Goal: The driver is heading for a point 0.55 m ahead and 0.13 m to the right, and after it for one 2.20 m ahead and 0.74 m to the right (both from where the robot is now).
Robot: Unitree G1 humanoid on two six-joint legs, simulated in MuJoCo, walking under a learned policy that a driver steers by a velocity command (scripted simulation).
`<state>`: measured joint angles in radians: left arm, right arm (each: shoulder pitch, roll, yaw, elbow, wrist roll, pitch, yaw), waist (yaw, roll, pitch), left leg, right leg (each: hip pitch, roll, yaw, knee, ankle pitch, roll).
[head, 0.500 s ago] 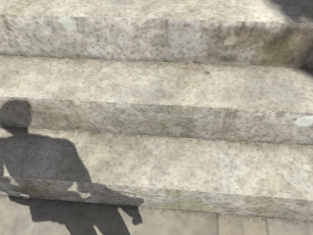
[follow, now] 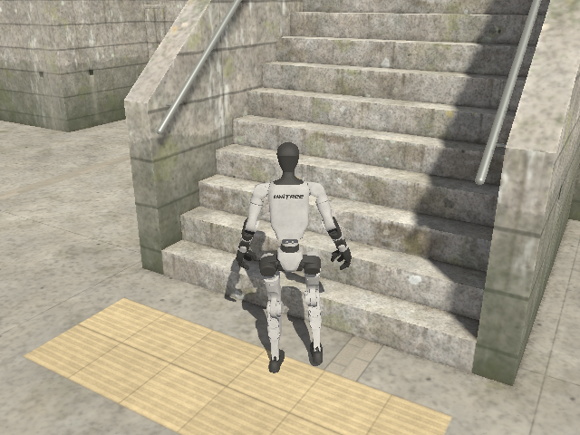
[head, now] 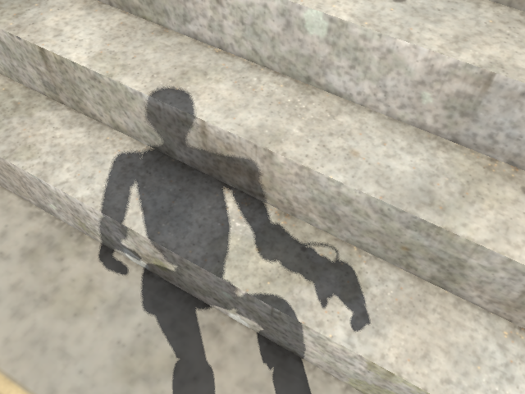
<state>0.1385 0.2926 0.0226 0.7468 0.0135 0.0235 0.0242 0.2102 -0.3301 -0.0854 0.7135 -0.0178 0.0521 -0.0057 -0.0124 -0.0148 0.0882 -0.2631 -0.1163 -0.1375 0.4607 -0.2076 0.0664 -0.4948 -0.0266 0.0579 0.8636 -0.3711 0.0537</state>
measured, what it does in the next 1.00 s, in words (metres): walks ahead, turning right: right foot, then left foot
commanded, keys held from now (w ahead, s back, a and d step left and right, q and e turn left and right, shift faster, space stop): e+shift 0.24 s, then w+e+shift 0.34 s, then w+q+shift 0.42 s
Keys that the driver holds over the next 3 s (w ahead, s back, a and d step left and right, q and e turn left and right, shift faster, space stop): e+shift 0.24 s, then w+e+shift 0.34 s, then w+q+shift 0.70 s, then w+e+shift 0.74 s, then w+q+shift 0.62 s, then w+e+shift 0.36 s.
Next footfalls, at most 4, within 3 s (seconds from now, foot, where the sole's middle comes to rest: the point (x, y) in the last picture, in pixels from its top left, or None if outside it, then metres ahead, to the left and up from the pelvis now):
0.12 right None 0.08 -0.14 -0.78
0.42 left None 0.08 0.07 -0.78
0.80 right None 0.20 -0.25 -0.78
1.26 left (331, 291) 0.59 -0.14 -0.57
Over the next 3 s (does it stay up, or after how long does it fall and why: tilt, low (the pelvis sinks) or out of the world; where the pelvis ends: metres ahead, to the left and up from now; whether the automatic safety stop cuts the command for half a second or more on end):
stays up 1.43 -0.23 0.83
